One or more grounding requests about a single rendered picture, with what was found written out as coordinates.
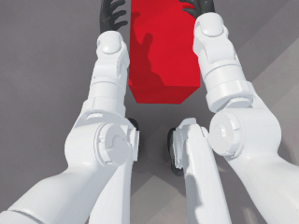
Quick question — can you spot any robot left hand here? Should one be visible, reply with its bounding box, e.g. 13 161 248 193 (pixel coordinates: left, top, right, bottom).
99 0 128 35

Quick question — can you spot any carton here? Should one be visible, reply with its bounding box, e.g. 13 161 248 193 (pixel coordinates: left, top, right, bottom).
128 0 201 105

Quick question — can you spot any robot right hand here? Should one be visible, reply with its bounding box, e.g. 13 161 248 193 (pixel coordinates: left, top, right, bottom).
179 0 216 20

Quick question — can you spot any robot right upper arm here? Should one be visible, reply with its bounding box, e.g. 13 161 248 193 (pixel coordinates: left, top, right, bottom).
207 107 299 224

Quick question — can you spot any left robot forearm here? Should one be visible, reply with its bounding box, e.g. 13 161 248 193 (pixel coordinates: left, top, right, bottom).
71 31 130 131

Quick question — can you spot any robot left upper arm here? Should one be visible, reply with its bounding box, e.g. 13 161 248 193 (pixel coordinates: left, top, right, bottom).
0 121 130 224

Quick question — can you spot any right robot thigh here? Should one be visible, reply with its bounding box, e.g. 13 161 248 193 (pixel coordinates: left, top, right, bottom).
173 123 232 224

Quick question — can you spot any left robot foot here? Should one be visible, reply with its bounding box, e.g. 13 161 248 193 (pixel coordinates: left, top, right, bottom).
128 118 138 163

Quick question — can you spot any right robot forearm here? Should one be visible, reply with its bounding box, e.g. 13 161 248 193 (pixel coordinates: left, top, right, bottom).
192 12 272 113

